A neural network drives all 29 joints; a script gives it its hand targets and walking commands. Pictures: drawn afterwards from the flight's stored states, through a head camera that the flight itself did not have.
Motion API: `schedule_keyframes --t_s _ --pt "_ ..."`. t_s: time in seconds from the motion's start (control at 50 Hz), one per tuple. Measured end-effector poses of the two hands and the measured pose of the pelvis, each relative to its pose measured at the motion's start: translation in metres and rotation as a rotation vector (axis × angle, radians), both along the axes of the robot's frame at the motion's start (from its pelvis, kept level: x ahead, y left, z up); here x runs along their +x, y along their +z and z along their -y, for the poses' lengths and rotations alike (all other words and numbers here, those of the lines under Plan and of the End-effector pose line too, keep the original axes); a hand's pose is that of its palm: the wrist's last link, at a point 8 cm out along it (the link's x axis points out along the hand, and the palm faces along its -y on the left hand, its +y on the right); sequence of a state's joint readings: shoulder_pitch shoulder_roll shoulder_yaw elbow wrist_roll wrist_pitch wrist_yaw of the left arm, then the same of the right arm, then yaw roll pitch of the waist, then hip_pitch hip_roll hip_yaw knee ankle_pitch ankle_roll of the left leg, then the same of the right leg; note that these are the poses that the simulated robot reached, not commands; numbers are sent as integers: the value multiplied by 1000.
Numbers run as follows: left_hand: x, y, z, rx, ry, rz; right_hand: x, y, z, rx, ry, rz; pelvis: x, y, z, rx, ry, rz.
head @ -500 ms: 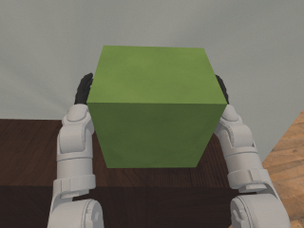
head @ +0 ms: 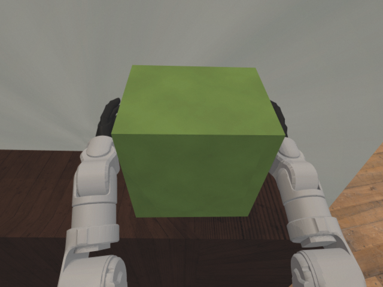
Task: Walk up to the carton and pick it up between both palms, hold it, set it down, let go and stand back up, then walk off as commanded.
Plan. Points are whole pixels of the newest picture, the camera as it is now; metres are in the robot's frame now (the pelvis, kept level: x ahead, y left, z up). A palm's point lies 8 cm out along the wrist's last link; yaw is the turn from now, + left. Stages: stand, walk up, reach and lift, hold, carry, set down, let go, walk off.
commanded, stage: hold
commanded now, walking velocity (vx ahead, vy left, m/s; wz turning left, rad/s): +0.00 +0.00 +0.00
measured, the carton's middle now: (193, 145) +0.37 +0.01 +0.15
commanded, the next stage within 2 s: none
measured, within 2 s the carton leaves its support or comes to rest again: neither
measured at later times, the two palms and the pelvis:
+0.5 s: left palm (103, 134) +0.35 +0.18 +0.19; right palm (276, 131) +0.37 -0.15 +0.19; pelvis -0.01 +0.00 +0.00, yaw +0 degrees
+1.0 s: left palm (105, 138) +0.34 +0.18 +0.18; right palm (277, 139) +0.36 -0.16 +0.18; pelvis -0.01 +0.00 +0.00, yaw +0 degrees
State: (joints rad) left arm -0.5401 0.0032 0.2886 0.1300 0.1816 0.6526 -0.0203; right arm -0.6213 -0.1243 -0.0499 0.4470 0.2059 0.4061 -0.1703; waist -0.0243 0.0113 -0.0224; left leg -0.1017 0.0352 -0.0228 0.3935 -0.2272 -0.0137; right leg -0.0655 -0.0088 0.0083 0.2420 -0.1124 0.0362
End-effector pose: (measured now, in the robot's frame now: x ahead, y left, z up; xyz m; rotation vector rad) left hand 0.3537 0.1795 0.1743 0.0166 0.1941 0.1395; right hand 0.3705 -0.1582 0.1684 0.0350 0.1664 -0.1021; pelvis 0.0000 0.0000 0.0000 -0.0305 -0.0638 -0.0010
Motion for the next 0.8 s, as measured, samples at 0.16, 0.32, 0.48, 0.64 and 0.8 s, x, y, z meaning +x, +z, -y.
schedule_keyframes --t_s 0.16,0.32,0.48,0.64,0.8 --pt "-9 7 1 0 3 22 -9 7 1 -2 -2 23 -7 0 1 1 0 10" --pt "-14 20 -1 -29 11 57 -13 22 -1 -40 4 58 -14 0 1 2 1 19" --pt "-9 16 -4 -55 18 46 -5 22 -4 -55 16 46 -11 0 1 1 1 14" --pt "1 12 -4 -48 16 33 4 16 -5 -49 15 33 -3 0 0 0 1 4" --pt "0 4 -3 -11 7 11 2 6 -3 -14 6 11 -1 0 0 0 1 2"
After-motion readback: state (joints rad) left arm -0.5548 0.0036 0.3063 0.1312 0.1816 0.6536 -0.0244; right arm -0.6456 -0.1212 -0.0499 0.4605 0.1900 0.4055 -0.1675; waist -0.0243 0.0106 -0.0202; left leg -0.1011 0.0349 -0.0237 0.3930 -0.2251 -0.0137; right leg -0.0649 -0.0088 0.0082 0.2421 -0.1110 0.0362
